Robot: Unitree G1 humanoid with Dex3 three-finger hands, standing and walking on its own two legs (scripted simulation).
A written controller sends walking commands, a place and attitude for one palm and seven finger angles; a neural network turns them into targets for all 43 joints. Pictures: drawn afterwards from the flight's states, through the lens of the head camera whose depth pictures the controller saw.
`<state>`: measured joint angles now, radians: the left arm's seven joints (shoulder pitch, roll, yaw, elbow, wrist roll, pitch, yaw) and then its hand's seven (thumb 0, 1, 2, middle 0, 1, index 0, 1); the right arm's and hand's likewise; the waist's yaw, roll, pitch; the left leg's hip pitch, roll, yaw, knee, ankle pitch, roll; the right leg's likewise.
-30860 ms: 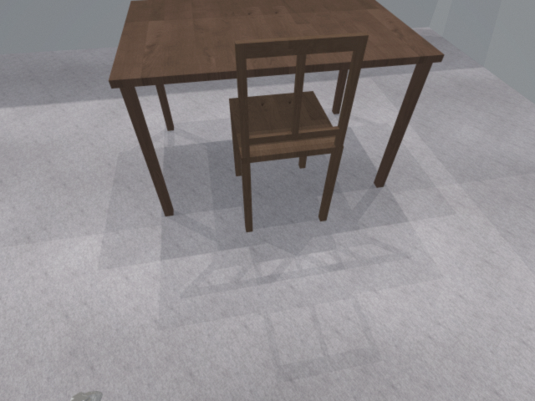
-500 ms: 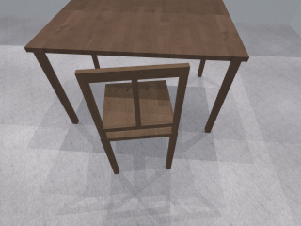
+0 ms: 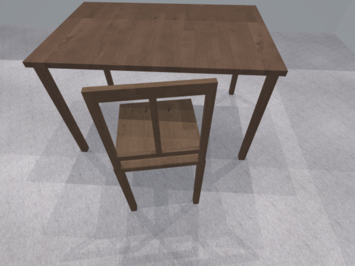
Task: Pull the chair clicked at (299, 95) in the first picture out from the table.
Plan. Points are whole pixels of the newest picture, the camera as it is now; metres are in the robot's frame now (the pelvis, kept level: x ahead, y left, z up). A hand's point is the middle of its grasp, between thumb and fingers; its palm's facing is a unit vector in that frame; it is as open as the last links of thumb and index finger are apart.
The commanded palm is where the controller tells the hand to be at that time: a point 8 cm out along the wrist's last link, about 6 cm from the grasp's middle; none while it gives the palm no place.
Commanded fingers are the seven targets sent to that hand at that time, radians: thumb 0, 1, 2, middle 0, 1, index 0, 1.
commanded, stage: take the last steps up to it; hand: left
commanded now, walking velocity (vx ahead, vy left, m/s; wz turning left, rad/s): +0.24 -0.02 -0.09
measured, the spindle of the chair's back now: (156, 127) +0.57 +0.11 -0.09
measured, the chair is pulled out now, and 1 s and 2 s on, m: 0.20 0.20 0.20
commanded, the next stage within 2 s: come to a stop and stand still in 0.46 s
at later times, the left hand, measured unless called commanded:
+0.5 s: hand out of the picture +0.09 +0.18 -0.18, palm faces +0.01 -0.98 -0.18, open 7.4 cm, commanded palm none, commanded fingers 0.00 0.90 0.90 -0.20 -0.30 -0.20 -0.30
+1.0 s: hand (130, 203) +0.32 +0.17 -0.15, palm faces -0.05 -0.94 -0.33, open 7.3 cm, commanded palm none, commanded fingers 0.00 0.90 0.90 -0.20 -0.30 -0.20 -0.30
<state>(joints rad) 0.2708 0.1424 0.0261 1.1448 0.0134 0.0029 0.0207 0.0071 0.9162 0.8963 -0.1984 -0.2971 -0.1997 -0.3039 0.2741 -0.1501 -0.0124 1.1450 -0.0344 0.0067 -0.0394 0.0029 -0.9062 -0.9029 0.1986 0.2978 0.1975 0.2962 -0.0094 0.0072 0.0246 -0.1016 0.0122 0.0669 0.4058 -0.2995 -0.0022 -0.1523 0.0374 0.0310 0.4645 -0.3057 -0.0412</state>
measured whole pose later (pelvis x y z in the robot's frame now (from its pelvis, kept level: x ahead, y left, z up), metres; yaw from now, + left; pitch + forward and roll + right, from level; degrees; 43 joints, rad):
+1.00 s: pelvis +0.19 -0.04 +0.00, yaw -5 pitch +2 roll +3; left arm 0.10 0.20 0.07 0.94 0.02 0.01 0.04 0.00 0.91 0.90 -0.20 -0.30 -0.20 -0.30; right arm 0.20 -0.21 -0.07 1.00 -0.03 0.08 -0.04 0.00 -0.90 -0.90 0.20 0.30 0.20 0.30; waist -0.01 0.02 0.12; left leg -0.34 -0.02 -0.01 0.96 -0.51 -0.03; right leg -0.22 -0.02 -0.05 0.56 -0.37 -0.06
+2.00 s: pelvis +0.23 -0.03 +0.00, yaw -7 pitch -1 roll +1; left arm 0.21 0.17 0.01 1.09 0.00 -0.01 0.03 0.00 0.92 0.90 -0.20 -0.30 -0.20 -0.30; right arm 0.29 -0.17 0.00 1.17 -0.02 0.00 -0.03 0.00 -0.91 -0.90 0.20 0.30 0.20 0.30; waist -0.03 0.01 0.03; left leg -0.15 0.03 -0.01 0.39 -0.22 -0.04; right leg -0.09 0.04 0.03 0.40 -0.29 -0.04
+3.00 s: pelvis +0.22 +0.02 +0.00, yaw -5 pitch +0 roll +0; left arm 0.28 0.20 -0.02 1.04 0.01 0.00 0.04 0.01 0.91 0.90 -0.20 -0.30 -0.20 -0.30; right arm 0.21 -0.16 -0.01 1.12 -0.01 -0.02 -0.02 0.00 -0.91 -0.90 0.20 0.30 0.20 0.30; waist 0.01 -0.03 0.06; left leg -0.24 -0.04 0.00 0.48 -0.24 0.03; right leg -0.15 -0.03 0.02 0.45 -0.30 0.04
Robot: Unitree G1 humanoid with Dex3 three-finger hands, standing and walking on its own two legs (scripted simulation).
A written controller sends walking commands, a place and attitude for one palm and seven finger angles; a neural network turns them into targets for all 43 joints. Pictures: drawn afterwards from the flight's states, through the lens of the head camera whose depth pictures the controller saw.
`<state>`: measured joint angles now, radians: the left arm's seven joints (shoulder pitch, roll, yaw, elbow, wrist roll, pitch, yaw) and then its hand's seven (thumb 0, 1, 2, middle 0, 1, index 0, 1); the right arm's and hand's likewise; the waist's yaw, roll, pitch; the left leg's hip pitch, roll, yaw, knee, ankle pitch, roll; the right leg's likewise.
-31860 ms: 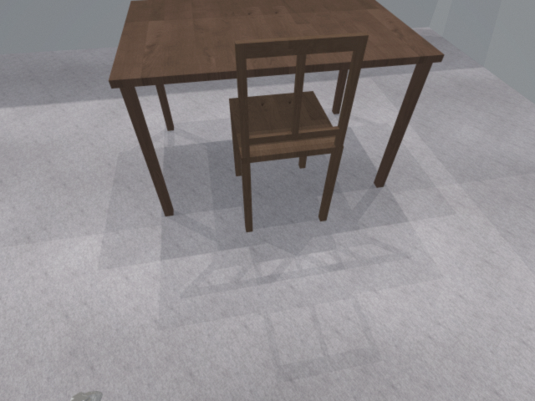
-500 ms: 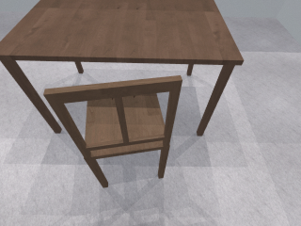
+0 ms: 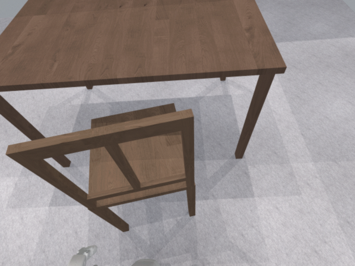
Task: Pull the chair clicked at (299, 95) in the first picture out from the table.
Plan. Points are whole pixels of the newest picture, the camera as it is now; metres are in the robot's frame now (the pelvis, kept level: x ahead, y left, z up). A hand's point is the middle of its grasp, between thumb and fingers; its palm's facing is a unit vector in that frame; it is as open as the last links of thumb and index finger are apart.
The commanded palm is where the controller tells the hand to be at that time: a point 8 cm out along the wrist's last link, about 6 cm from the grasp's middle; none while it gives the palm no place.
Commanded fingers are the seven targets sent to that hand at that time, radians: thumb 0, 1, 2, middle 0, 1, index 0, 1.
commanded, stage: come to a stop and stand still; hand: left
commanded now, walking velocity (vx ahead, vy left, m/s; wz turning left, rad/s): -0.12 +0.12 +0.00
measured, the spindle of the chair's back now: (125, 168) +0.36 +0.17 -0.08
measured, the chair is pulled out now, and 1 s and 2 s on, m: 0.20 0.20 0.20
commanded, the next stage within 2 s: look again from close up in 0.94 s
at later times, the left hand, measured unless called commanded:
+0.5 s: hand out of the picture +0.07 +0.22 -0.17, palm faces +0.03 -0.96 -0.27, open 7.4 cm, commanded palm none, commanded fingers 0.00 0.90 0.90 -0.20 -0.30 -0.20 -0.30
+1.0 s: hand out of the picture +0.09 +0.19 -0.16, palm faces -0.02 -0.97 -0.22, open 7.3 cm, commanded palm none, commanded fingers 0.00 0.90 0.90 -0.20 -0.30 -0.20 -0.30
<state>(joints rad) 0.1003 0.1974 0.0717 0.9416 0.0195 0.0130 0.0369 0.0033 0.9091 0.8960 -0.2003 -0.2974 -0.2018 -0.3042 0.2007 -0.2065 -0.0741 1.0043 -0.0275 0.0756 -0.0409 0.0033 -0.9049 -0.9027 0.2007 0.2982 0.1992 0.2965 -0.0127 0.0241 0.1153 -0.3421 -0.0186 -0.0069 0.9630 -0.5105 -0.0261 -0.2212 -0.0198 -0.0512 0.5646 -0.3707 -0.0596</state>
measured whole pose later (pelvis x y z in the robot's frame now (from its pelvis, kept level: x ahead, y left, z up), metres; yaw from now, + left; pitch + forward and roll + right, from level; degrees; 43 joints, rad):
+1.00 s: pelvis +0.04 +0.01 +0.01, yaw -2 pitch -1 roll +1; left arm 0.21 0.17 0.01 1.09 0.00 -0.01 0.03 0.00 0.92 0.90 -0.20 -0.30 -0.20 -0.30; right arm 0.29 -0.17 0.00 1.17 -0.02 0.00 -0.03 0.00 -0.91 -0.90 0.20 0.30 0.20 0.30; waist -0.03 0.01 0.03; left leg -0.15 0.03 -0.01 0.39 -0.22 -0.04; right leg -0.09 0.04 0.03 0.40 -0.29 -0.04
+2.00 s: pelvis +0.03 +0.06 +0.00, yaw -1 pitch +0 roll +0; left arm 0.28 0.20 -0.02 1.04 0.01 0.00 0.04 0.01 0.91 0.90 -0.20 -0.30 -0.20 -0.30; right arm 0.21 -0.16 -0.01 1.12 -0.01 -0.02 -0.02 0.00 -0.91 -0.90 0.20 0.30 0.20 0.30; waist 0.01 -0.03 0.06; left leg -0.24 -0.04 0.00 0.48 -0.24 0.03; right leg -0.15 -0.03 0.02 0.45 -0.30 0.04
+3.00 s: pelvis -0.02 -0.09 -0.02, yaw +14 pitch +1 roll -2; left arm 0.24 0.23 0.01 0.93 0.03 0.07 0.02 0.01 0.91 0.90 -0.20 -0.30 -0.20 -0.30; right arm 0.24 -0.19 -0.06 1.03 -0.02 0.04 -0.03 0.00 -0.91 -0.90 0.20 0.30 0.20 0.30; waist -0.03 -0.02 0.05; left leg -0.36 0.07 0.00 0.72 -0.37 -0.02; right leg -0.28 -0.01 -0.15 0.66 -0.39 -0.04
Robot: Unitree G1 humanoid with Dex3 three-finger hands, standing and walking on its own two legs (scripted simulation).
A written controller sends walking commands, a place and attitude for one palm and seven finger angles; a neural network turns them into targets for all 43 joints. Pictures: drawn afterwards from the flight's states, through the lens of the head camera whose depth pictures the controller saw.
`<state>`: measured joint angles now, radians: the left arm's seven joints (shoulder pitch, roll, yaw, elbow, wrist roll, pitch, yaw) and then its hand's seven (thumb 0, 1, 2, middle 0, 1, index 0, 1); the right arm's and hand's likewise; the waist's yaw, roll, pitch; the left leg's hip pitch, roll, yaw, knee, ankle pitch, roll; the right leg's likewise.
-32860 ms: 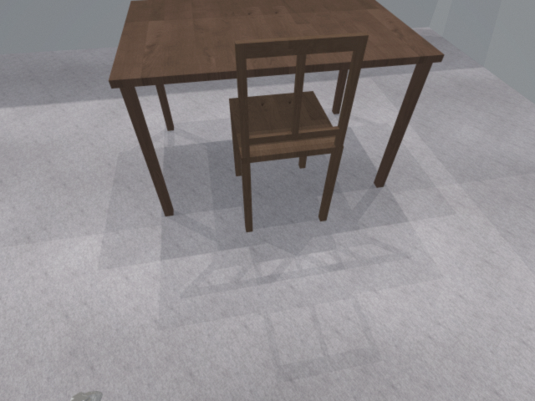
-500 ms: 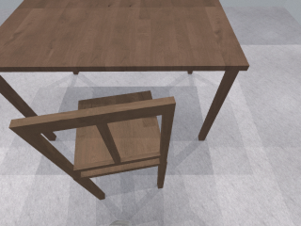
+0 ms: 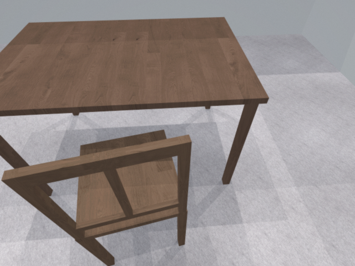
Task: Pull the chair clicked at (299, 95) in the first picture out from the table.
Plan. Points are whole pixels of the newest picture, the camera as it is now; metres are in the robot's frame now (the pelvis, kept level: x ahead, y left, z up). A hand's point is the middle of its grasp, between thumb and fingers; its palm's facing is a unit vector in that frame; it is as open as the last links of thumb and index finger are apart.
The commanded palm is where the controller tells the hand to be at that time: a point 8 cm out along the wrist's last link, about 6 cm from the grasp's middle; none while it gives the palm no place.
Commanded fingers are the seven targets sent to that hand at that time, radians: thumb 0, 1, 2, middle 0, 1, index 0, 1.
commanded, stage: look again from close up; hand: left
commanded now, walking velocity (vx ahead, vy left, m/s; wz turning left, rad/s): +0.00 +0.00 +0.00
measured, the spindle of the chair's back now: (120, 193) +0.32 +0.18 -0.09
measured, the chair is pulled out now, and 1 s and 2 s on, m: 0.20 0.20 0.20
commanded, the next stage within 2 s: shuffle to correct the standing spot in 0.92 s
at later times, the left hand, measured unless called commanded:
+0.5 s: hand out of the picture +0.02 +0.22 -0.18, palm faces +0.04 -0.97 -0.22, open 7.4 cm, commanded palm none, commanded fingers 0.00 0.90 0.90 -0.20 -0.30 -0.20 -0.30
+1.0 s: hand out of the picture -0.01 +0.23 -0.18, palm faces +0.02 -0.98 -0.21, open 7.4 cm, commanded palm none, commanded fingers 0.00 0.90 0.90 -0.20 -0.30 -0.20 -0.30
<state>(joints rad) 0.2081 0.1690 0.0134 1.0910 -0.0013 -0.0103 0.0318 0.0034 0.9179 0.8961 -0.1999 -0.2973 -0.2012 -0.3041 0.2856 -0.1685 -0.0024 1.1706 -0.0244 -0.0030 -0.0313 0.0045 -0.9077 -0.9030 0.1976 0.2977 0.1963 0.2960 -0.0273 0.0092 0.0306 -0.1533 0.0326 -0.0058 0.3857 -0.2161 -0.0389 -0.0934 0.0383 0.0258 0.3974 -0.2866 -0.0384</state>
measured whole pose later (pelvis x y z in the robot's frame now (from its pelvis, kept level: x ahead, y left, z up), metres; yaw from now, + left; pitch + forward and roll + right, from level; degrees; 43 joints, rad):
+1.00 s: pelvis -0.01 +0.05 +0.00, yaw +1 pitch +0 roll +0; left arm 0.28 0.20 -0.02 1.04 0.01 0.00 0.04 0.01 0.91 0.90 -0.20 -0.30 -0.20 -0.30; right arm 0.21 -0.16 -0.01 1.12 -0.01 -0.02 -0.02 0.00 -0.91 -0.90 0.20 0.30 0.20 0.30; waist 0.01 -0.03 0.06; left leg -0.24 -0.04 0.00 0.48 -0.24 0.03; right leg -0.15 -0.03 0.02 0.45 -0.30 0.04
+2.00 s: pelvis -0.05 -0.10 -0.03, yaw +16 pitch +1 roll -2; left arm 0.24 0.23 0.01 0.93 0.03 0.07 0.02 0.01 0.91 0.90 -0.20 -0.30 -0.20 -0.30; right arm 0.24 -0.19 -0.06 1.03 -0.02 0.04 -0.03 0.00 -0.91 -0.90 0.20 0.30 0.20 0.30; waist -0.03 -0.02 0.05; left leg -0.36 0.07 0.00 0.72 -0.37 -0.02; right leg -0.28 -0.01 -0.15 0.66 -0.39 -0.04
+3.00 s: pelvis -0.07 -0.03 -0.01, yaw +13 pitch +0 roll +0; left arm 0.26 0.17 0.00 1.07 0.01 0.01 0.04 0.00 0.91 0.90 -0.20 -0.30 -0.20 -0.30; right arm 0.28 -0.16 0.02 1.08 -0.02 -0.02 -0.03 0.01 -0.92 -0.90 0.20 0.30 0.20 0.30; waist 0.00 0.00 0.05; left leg -0.15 -0.08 0.12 0.43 -0.28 0.11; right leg -0.18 -0.10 -0.03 0.48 -0.29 0.04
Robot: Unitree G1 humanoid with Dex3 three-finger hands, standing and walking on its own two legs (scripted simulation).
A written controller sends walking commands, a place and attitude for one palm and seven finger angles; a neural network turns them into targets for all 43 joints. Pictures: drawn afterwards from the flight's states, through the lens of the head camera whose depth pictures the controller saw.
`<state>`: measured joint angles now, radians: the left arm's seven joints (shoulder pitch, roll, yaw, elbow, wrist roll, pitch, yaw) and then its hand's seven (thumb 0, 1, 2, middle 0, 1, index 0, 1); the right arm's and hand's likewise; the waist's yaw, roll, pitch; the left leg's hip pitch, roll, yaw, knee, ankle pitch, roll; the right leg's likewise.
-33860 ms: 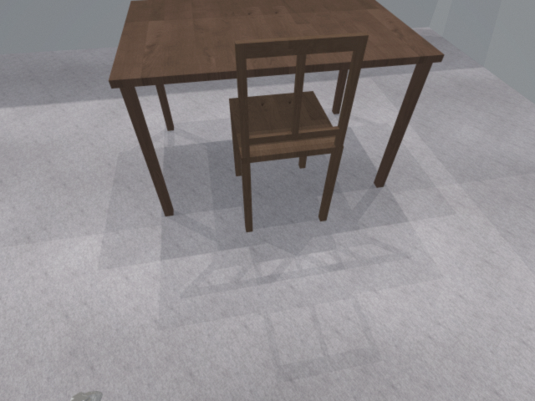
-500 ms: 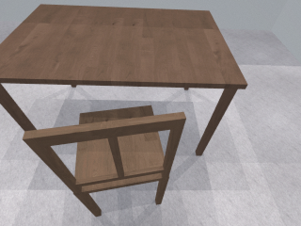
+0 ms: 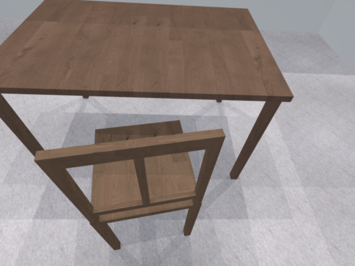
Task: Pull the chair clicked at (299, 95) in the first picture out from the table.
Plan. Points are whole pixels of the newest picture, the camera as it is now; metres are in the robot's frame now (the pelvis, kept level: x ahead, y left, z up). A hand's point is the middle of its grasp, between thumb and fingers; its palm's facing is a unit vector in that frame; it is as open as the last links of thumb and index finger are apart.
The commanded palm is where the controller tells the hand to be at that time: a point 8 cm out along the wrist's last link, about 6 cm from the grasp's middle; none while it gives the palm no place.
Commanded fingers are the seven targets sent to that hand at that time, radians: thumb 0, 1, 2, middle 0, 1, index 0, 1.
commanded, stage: shuffle to correct the standing spot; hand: left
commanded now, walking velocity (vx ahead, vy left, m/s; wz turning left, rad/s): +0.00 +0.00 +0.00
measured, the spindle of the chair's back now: (142, 182) +0.34 +0.12 -0.08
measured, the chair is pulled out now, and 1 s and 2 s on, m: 0.20 0.20 0.20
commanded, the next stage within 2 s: come to a stop and stand still in 0.84 s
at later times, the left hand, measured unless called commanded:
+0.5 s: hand out of the picture -0.03 +0.14 -0.19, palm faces +0.09 -0.97 -0.22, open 7.4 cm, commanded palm none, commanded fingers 0.00 0.90 0.90 -0.20 -0.30 -0.20 -0.30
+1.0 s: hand out of the picture -0.04 +0.05 -0.20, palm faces +0.20 -0.96 -0.21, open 7.4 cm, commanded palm none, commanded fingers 0.00 0.90 0.90 -0.20 -0.30 -0.20 -0.30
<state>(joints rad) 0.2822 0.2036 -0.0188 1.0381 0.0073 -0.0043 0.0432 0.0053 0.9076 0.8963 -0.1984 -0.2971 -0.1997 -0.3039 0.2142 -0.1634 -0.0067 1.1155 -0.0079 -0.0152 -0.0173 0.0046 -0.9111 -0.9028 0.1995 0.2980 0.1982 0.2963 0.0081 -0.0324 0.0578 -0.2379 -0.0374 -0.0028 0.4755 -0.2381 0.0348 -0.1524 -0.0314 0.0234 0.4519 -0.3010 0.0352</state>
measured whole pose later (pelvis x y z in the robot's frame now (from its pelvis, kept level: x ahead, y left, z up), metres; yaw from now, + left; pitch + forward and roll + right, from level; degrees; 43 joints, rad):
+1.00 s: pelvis -0.05 -0.15 -0.02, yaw +15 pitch +1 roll -2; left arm 0.24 0.23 0.01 0.93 0.03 0.07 0.02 0.01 0.91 0.90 -0.20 -0.30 -0.20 -0.30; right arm 0.24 -0.19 -0.06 1.03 -0.02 0.04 -0.03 0.00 -0.91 -0.90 0.20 0.30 0.20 0.30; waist -0.03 -0.02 0.05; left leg -0.36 0.07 0.00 0.72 -0.37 -0.02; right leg -0.28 -0.01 -0.15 0.66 -0.39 -0.04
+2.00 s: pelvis -0.06 -0.08 +0.00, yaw +12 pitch +0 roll +0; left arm 0.26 0.17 0.00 1.07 0.01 0.01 0.04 0.00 0.91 0.90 -0.20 -0.30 -0.20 -0.30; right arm 0.28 -0.16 0.02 1.08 -0.02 -0.02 -0.03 0.01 -0.92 -0.90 0.20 0.30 0.20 0.30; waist 0.00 0.00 0.05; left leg -0.15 -0.08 0.12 0.43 -0.28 0.11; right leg -0.18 -0.10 -0.03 0.48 -0.29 0.04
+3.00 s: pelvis -0.03 -0.14 +0.00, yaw +12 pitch -1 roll +1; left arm 0.31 0.13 -0.01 1.11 0.01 -0.02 0.04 0.00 0.91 0.90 -0.20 -0.30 -0.20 -0.30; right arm 0.28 -0.13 0.02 1.16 -0.01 -0.02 -0.04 0.01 -0.92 -0.90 0.20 0.30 0.20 0.30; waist 0.01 -0.01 0.03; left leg -0.12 0.00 0.08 0.40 -0.27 0.01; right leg -0.13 -0.01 -0.08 0.43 -0.29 -0.02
